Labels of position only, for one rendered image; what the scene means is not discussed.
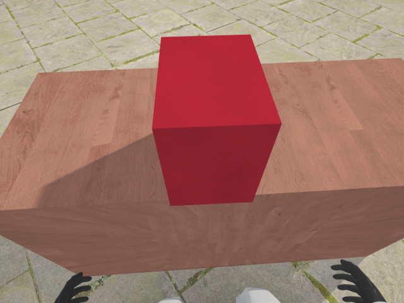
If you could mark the right robot thigh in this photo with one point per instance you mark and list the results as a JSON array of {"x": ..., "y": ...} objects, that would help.
[{"x": 256, "y": 295}]

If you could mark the pedestal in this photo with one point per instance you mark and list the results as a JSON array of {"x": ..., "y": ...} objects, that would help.
[{"x": 81, "y": 182}]

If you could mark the left robot hand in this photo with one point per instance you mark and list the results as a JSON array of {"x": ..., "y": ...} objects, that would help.
[{"x": 69, "y": 290}]

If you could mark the right robot hand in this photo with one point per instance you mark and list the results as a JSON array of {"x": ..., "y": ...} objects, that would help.
[{"x": 363, "y": 286}]

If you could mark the carton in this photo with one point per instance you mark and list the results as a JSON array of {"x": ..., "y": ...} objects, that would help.
[{"x": 214, "y": 121}]

